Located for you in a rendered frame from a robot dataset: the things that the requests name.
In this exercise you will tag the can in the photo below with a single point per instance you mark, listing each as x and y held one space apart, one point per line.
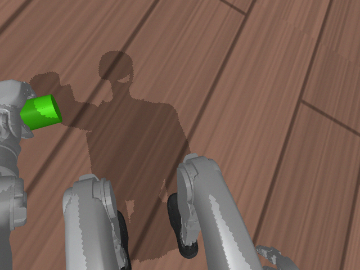
41 112

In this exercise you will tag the right robot foot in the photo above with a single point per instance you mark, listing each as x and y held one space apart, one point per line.
175 221

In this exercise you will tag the left robot foot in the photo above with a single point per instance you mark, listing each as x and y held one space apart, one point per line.
124 241

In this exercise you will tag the right robot hand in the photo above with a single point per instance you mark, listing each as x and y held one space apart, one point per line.
274 256

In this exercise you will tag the left robot hand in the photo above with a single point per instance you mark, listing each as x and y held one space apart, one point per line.
14 94

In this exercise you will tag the left robot arm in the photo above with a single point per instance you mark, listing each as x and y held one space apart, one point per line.
13 198

